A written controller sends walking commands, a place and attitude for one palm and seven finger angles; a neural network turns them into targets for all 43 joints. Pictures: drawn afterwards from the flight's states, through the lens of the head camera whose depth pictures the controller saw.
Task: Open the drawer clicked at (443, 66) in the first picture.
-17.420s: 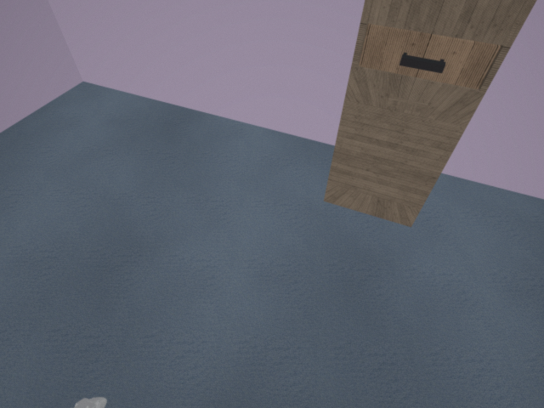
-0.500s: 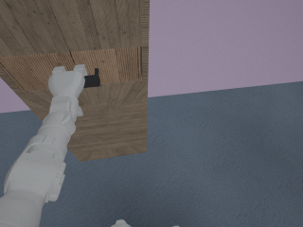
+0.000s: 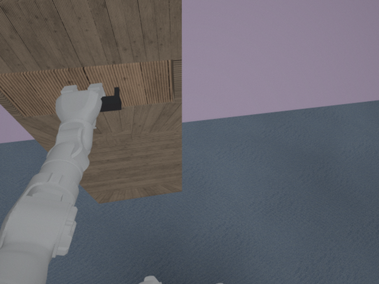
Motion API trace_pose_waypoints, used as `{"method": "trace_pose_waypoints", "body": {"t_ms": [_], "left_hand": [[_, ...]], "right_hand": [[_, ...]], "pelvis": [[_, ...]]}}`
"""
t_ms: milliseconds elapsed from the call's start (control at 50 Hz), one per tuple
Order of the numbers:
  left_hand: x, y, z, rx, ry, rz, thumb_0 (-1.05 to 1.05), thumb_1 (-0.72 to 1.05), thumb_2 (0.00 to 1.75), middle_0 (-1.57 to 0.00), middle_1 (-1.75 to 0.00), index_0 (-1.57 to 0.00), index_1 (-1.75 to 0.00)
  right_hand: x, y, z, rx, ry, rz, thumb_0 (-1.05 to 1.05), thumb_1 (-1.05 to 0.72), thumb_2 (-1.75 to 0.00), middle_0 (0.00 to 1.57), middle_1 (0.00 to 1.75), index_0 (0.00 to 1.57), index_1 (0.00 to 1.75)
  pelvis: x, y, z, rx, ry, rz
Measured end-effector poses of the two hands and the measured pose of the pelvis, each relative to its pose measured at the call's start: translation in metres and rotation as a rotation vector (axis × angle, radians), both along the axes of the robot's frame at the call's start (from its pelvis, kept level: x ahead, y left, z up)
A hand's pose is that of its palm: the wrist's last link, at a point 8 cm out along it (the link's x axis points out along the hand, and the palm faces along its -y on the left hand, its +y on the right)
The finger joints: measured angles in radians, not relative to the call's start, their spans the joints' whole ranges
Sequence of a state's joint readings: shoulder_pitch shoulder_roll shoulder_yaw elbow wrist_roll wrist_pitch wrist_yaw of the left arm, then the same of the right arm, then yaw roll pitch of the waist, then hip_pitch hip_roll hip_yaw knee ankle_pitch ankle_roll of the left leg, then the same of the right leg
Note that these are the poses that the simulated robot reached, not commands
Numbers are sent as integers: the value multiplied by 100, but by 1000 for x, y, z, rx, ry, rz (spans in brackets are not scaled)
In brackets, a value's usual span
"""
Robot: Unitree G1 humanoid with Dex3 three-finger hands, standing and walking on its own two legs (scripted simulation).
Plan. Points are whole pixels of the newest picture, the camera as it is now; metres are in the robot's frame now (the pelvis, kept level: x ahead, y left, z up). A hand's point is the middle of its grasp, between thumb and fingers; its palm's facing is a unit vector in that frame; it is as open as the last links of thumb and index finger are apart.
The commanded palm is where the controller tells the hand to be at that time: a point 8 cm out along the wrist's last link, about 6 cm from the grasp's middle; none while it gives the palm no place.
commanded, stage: pull the drawer open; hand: left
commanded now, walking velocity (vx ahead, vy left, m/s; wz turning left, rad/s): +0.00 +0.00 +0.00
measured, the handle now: (92, 99) +0.54 +0.20 +0.05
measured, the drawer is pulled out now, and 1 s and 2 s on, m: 0.00 0.02 0.10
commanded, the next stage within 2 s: none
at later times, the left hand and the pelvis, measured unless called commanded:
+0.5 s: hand (89, 130) +0.46 +0.20 +0.03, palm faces -0.02 -0.07 -1.00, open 5.9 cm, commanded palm +0.44 +0.21 +0.08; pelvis +0.03 +0.01 +0.01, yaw -1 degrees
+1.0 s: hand (88, 129) +0.46 +0.21 +0.03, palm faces -0.05 -0.03 -1.00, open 5.9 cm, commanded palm +0.44 +0.20 +0.08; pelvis +0.00 -0.01 +0.00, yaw +1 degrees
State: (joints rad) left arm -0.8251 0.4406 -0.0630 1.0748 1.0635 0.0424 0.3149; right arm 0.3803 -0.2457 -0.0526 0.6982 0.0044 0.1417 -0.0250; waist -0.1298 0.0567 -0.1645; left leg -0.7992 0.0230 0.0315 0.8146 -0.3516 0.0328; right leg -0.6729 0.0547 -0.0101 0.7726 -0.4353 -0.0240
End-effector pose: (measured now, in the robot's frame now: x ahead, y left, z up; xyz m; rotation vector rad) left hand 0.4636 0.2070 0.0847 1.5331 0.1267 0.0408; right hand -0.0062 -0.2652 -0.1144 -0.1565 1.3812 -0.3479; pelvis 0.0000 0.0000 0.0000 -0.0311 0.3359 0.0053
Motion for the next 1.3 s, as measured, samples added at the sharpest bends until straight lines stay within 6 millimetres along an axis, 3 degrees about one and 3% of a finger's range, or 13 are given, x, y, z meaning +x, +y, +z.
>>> {"method": "trace_pose_waypoints", "body": {"t_ms": [280,500,600,680,800,1020,1120,1220,1300], "left_hand": [[-4,1,-1,-24,-9,-8,1,69,76,-29,-135,-37,-135],[-25,0,-3,-34,-37,-17,1,70,78,-26,-135,-36,-134],[-25,-1,-2,-8,-29,-14,0,68,80,-29,-135,-36,-135],[-23,-2,-1,5,-11,-4,0,66,81,-32,-135,-37,-135],[-22,-2,0,6,6,5,0,66,80,-32,-134,-38,-135],[-23,-2,0,8,-2,5,0,66,81,-32,-134,-38,-135],[-24,-3,-1,5,0,7,0,67,80,-31,-134,-37,-135],[-36,-3,-1,-18,-17,0,2,69,78,-27,-135,-36,-135],[-53,-4,-3,-33,-38,-7,2,70,77,-25,-135,-36,-134]], "right_hand": [[18,3,3,16,-27,-9,1,-91,-90,20,30,20,30],[68,7,5,43,-106,30,1,-91,-90,20,30,20,30],[90,7,4,33,-128,90,1,-91,-90,20,30,20,30],[97,6,3,28,-152,105,1,-91,-90,20,30,20,30],[83,3,0,26,-149,95,1,-91,-90,20,30,20,30],[15,-5,-5,17,-22,31,1,-91,-90,20,30,20,30],[-4,-5,-3,20,8,-6,1,-91,-90,20,30,20,30],[0,-2,0,38,-11,-28,1,-91,-90,20,30,20,30],[26,2,1,53,-67,-13,1,-91,-90,20,30,20,30]], "pelvis": [[11,2,5,6,-9,-21],[25,6,10,11,-37,-21],[22,4,8,12,-43,7],[17,2,6,13,-42,16],[9,-2,4,13,-40,17],[-2,-6,1,9,-30,13],[-3,-5,2,10,-30,-2],[4,-3,7,13,-44,-22],[11,0,10,15,-62,-28]]}}
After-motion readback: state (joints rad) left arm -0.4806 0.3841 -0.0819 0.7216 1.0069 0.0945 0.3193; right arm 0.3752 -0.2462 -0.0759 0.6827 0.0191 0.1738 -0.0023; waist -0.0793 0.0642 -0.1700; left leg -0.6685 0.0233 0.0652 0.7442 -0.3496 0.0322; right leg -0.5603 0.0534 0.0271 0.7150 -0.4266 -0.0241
